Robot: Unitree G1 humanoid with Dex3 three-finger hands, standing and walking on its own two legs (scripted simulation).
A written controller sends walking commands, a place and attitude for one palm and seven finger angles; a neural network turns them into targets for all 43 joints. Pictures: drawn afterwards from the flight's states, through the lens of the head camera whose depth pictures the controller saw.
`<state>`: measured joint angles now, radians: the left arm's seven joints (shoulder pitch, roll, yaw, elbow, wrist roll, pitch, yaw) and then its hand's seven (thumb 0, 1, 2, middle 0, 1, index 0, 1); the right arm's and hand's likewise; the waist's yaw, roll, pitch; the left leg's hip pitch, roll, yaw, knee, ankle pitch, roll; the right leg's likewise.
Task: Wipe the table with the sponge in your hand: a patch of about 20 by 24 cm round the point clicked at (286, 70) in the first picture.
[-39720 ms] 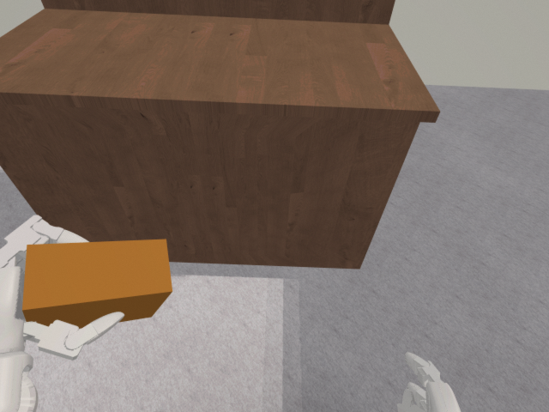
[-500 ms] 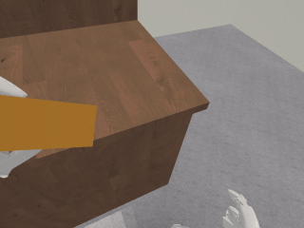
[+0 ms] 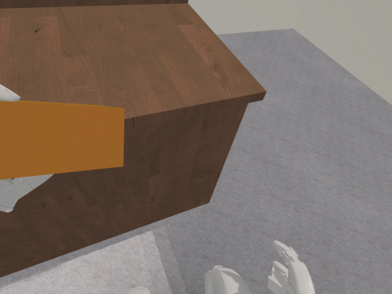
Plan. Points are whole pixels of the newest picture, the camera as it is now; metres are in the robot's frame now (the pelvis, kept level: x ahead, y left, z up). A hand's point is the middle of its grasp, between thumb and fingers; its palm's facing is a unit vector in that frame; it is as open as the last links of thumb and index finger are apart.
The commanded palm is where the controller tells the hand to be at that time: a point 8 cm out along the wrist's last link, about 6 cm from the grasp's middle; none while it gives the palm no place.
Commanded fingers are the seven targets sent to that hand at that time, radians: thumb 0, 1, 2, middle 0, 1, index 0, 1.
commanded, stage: stop stepping back and stand still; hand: left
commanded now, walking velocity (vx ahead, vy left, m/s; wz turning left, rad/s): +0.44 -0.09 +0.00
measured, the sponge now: (66, 131) +0.24 +0.19 +0.26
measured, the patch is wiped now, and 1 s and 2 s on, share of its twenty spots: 1.00 1.00 1.00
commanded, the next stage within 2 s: stand and wait in 0.96 s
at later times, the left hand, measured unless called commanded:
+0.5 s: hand out of the picture +0.09 +0.21 +0.28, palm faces +0.51 -0.80 -0.31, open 10.3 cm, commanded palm +0.06 +0.24 +0.30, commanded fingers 0.00 0.10 1.30 -1.20 -1.60 -1.20 -1.60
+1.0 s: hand out of the picture +0.07 +0.16 +0.30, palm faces +0.51 -0.79 -0.34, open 10.3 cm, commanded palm +0.02 +0.21 +0.30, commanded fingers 0.00 0.10 1.30 -1.20 -1.60 -1.20 -1.60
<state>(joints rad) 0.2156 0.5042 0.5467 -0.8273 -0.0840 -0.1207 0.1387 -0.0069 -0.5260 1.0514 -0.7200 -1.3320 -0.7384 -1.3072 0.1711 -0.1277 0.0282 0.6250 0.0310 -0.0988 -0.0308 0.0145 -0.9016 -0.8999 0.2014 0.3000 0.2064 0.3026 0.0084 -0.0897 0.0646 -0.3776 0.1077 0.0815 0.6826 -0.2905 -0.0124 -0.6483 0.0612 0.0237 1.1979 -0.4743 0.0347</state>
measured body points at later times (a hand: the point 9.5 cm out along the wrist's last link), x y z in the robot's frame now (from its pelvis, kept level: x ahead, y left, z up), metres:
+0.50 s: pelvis -0.12 -0.03 -0.01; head -0.14 +0.00 +0.44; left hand +0.06 +0.25 +0.29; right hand +0.03 -0.29 -0.07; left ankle -0.12 +0.09 -0.72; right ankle -0.09 -0.13 -0.69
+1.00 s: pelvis -0.14 -0.07 +0.00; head -0.16 -0.06 +0.45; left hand +0.03 +0.20 +0.31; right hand +0.01 -0.31 -0.08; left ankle -0.13 +0.08 -0.72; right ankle -0.09 -0.15 -0.72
